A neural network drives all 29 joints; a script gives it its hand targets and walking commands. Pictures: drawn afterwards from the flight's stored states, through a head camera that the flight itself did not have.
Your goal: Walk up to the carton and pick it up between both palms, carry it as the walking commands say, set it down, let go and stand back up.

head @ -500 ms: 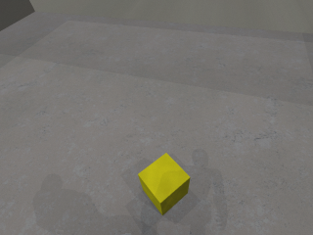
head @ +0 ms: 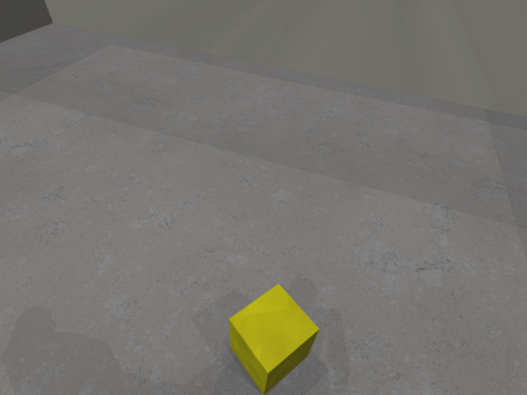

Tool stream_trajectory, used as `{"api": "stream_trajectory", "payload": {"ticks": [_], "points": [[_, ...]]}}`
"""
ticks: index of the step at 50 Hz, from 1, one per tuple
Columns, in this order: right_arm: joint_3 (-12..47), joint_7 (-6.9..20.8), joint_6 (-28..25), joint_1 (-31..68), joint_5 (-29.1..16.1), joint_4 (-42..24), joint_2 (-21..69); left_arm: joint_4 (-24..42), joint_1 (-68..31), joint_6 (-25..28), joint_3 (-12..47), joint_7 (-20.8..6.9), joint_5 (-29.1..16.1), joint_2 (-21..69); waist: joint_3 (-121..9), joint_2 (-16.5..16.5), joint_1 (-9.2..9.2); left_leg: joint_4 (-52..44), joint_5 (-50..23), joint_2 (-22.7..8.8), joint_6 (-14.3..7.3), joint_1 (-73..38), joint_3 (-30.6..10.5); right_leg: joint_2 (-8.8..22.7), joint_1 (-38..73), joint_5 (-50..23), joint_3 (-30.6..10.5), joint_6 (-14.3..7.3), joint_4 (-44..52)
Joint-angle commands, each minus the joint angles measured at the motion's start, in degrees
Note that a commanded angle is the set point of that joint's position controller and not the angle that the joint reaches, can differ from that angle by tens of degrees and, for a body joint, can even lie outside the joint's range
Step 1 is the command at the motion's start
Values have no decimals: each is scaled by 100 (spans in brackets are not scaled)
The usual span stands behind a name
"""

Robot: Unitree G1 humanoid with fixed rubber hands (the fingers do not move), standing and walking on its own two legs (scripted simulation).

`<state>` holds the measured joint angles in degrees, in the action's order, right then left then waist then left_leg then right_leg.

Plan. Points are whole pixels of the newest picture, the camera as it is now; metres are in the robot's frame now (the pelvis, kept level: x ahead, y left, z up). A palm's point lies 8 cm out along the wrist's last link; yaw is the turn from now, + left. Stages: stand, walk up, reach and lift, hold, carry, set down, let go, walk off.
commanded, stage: walk up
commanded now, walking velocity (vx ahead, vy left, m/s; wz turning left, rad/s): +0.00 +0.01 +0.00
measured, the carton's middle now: (271, 339) +0.48 -0.04 -0.65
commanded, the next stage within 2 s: none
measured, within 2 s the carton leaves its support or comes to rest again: neither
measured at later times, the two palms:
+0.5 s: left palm out of the picture +0.10 +0.23 -0.13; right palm out of the picture -0.03 -0.25 -0.15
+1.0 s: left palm out of the picture +0.07 +0.21 -0.12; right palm out of the picture -0.03 -0.25 -0.14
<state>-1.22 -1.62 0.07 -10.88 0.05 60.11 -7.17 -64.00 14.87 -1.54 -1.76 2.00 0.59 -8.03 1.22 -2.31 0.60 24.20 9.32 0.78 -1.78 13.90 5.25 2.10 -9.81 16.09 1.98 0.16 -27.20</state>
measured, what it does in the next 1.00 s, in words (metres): steps on the spot, turning right: right foot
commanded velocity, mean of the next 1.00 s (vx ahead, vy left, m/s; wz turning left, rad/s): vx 0.01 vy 0.04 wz -0.21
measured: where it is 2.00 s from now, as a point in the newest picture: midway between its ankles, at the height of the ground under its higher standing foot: outside the picture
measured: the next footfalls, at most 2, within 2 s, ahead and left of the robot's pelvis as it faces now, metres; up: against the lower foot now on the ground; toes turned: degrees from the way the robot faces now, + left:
right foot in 0.56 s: -0.01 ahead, -0.14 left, +0.00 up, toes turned -21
left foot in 1.06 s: +0.11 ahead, +0.12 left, +0.00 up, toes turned -9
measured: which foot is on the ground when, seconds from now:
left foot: down 0.00-0.58, up 0.60-1.00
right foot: down 0.00-0.28, up 0.30-0.54, down 0.56-1.00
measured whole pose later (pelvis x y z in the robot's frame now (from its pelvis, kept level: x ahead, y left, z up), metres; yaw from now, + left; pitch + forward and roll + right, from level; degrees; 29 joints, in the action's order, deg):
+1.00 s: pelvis +0.01 -0.01 +0.01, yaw -17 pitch +1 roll +1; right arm -4.6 0.3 2.9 -13.0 1.7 57.3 -11.3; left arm -61.2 16.1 0.6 -1.4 2.7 1.1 -8.5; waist 2.1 1.3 1.7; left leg 39.2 17.7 -4.4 3.5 21.3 3.3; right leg 3.7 -10.1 11.8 3.4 0.5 -20.5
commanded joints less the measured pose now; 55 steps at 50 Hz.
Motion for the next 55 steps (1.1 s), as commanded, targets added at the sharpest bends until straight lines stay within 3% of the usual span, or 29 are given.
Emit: {"api": "stream_trajectory", "payload": {"ticks": [1,5,6,9,11,12,13,14,15,17,18,21,23,27,28,29,30,31,32,33,35,38,46,49,51,52,53,54,55], "points": [[-111,-13,-22,-347,-86,-79,-516,6,449,178,6,-3,17,-461,390,-165,-122,-719,-68,-555,76,-413,-670,564,-544,-237,-549,-242,1208],[-267,-78,-59,-536,17,-11,-830,207,421,256,-31,46,-4,-571,520,-208,-77,-473,-46,-671,13,-616,-601,634,-610,-507,-339,-273,1283],[-411,-175,-70,-250,7,-258,-1205,523,219,207,-185,12,-5,-965,662,-199,-84,145,325,-534,26,-513,-208,664,-1019,-867,-792,-412,831],[-394,-227,-15,-220,33,-398,-959,879,232,156,-285,1,17,-1165,329,-528,-31,908,704,-361,71,-79,-105,1092,-954,-1432,-1534,-740,643],[-377,-230,34,-346,46,-499,-871,1068,80,110,-298,1,34,-1193,262,-715,-141,1160,981,-328,17,-219,-252,1108,-1391,-1506,-1732,-759,416],[-385,-231,42,-477,63,-493,-923,1170,-47,79,-294,-8,32,-1139,172,-472,-253,840,979,-481,-55,-491,-452,931,-1725,-1372,-1569,-653,116],[-408,-233,33,-626,106,-538,-1086,1303,-222,64,-260,-15,41,-982,43,27,-409,230,1043,-929,-209,-974,-903,562,-2276,-821,-1164,-440,-423],[-444,-237,28,-861,161,-521,-1409,1436,-288,62,-202,-13,30,-644,-221,1102,-555,-705,762,-1848,-612,-1482,-1761,-59,-2770,491,-409,-179,-1539],[-407,-251,32,-841,191,-533,-1453,1497,-170,43,-254,10,30,-552,-589,1577,-544,-1029,-251,-2744,-1180,-1318,-2259,-210,-2417,1752,-27,-21,-3065],[-362,-219,-20,-327,127,-592,-1245,1186,-164,-53,-318,-23,160,-705,-479,866,-213,-981,-722,-2795,-1406,-532,-1672,184,-2030,1719,-324,190,-4231],[-378,-207,-24,-138,153,-705,-1255,1167,-92,-85,-315,-72,154,-659,-369,745,-82,-1042,-310,-2589,-1227,-261,-1186,286,-1842,1456,-348,231,-4038],[-326,-144,-11,-78,270,-566,-1096,1010,-221,-178,-324,-188,51,-532,-53,1038,22,-971,196,-1948,-698,-80,-270,301,-1629,939,-15,274,-2638],[-468,-110,-23,-375,288,-476,-1274,1117,-240,-190,-237,-247,45,-468,-193,1304,-54,-874,226,-2068,-591,-381,-37,219,-1534,862,91,194,-1827],[-380,2,1,-332,175,-301,-1214,847,166,-27,-194,-214,68,-565,-325,883,152,-321,29,-1975,-309,-293,156,-57,-577,-46,411,29,-77],[-331,33,42,-432,140,-282,-1083,668,483,65,-234,-198,107,-798,-447,248,257,315,701,-1639,-75,75,487,-1,103,-108,220,-109,636],[-254,65,41,-418,144,-450,-750,644,582,134,-384,-179,170,-1354,-288,-1364,362,1580,1607,-1024,274,1071,900,1215,432,60,-1461,-503,1579],[-270,41,115,67,114,-731,-786,653,444,152,-465,-111,175,-1711,27,-1915,493,2432,2320,-658,451,1706,336,2138,-155,-353,-2728,-1089,1976],[-296,91,170,91,204,-668,-949,528,654,164,-404,-40,164,-1594,12,-953,490,2719,1796,-782,471,1673,-264,2244,-166,578,-2966,-1090,2027],[-341,173,154,-172,176,-455,-853,551,176,191,-318,4,176,-1327,155,-596,211,2633,1405,-733,413,1623,-339,1958,-161,76,-2290,-863,1920],[-292,239,120,-494,136,-251,-632,578,-232,225,-234,10,143,-1191,126,-743,-8,2506,1078,-757,357,1438,-369,1430,33,-121,-1595,-735,1836],[-371,261,144,-436,215,-305,-730,529,49,279,-234,61,79,-1212,-55,-426,-4,2925,985,-604,483,1617,-410,1451,608,-1871,-1426,-699,1430],[-405,269,170,-390,202,-430,-613,619,80,310,-222,96,54,-1271,-190,-656,-9,3031,1010,-573,543,1797,-343,1473,932,-2410,-879,-712,1336],[-344,215,229,-129,203,-689,-468,483,456,313,-176,145,49,-1118,24,-677,188,2030,939,-609,597,1458,-331,1571,398,-1459,-1105,-975,1447],[-291,159,155,-359,128,-589,-371,557,148,274,-177,94,62,-1108,-56,-922,67,1033,833,-342,472,549,98,1270,-44,-1495,-726,-860,1310],[-296,137,41,-710,101,-478,-406,524,-18,193,-254,96,30,-1195,-260,-971,-149,27,156,-161,421,-95,413,898,-26,-1540,-74,-501,721],[-364,132,-29,-890,142,-443,-669,535,46,147,-283,85,38,-1134,-330,-678,-179,-306,-100,-328,373,-495,257,738,-214,-1226,190,-257,231],[-476,101,-93,-951,231,-454,-1064,560,188,120,-251,66,38,-878,-492,621,-170,-660,-710,-1182,134,-1158,-892,341,-1025,-422,401,21,-797],[-498,94,-123,-982,272,-498,-1372,678,10,91,-128,39,49,-438,-381,1766,-220,-953,-1530,-2086,-236,-1496,-2171,-202,-2208,1518,257,204,-1838],[-386,6,-99,-994,253,-467,-1171,691,-47,19,-118,68,23,-372,-519,1775,-368,-1061,-1435,-2412,-853,-1016,-1985,-46,-1857,1663,-297,179,-2534]]}}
